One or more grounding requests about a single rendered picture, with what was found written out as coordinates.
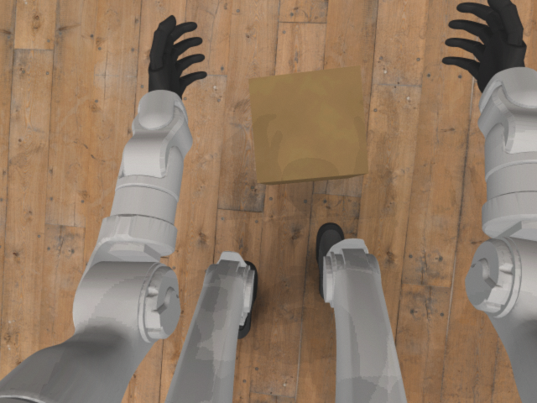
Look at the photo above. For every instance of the left robot forearm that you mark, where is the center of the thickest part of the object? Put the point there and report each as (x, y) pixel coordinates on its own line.
(141, 224)

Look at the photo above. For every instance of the left robot upper arm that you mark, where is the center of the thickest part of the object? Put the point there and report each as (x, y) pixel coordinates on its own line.
(121, 310)

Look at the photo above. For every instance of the right robot forearm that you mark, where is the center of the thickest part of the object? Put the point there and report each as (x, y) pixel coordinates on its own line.
(508, 121)

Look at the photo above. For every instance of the left robot hand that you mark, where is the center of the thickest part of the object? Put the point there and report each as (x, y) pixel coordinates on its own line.
(164, 68)

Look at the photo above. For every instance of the carton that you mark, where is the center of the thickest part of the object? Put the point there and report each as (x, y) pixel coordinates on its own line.
(309, 126)

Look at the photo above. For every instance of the left robot thigh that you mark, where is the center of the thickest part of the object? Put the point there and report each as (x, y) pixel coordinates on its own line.
(205, 369)

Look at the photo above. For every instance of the right robot foot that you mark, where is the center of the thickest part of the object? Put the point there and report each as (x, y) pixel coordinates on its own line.
(328, 235)

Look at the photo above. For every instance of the right robot hand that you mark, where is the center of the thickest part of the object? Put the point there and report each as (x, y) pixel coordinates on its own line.
(503, 46)

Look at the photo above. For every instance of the right robot upper arm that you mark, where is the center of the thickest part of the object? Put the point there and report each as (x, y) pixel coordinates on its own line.
(502, 282)

